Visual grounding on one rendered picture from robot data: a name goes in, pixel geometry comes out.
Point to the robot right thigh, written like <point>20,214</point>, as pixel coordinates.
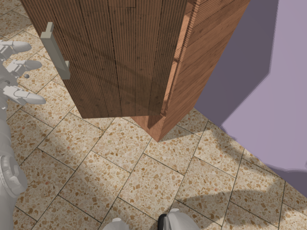
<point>179,221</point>

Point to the left robot hand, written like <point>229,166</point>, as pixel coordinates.
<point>15,70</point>

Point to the handle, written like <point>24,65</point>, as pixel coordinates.
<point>54,52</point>

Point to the cupboard door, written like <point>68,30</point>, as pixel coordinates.
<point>120,51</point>

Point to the right robot shin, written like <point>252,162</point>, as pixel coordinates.
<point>171,211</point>

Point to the left robot forearm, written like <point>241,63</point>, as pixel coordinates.
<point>5,133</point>

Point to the robot left upper arm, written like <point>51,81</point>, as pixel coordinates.
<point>12,182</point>

